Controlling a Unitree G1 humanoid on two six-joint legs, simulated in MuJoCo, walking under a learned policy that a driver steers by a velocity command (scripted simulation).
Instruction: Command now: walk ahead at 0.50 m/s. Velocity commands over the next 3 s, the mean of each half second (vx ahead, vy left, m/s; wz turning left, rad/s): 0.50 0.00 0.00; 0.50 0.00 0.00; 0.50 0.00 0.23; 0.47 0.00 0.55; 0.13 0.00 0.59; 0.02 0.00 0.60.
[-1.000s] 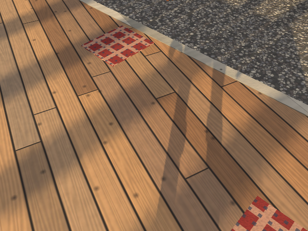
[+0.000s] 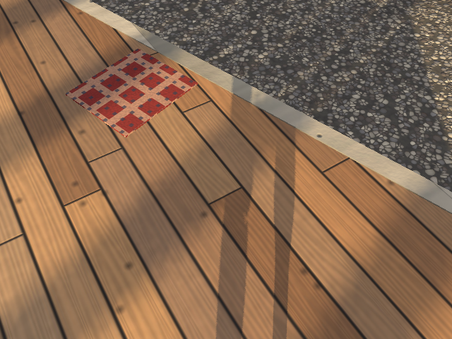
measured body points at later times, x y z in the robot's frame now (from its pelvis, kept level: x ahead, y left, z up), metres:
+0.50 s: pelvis +0.27 -0.02 +0.01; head +0.30 -0.03 +0.46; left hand +0.19 +0.20 -0.14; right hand +0.44 -0.24 -0.12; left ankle +0.44 +0.11 -0.69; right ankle +0.18 -0.09 -0.74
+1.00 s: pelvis +0.54 +0.02 +0.01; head +0.56 +0.03 +0.46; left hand +0.68 +0.25 -0.12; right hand +0.47 -0.21 -0.13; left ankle +0.48 +0.08 -0.74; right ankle +0.70 -0.13 -0.68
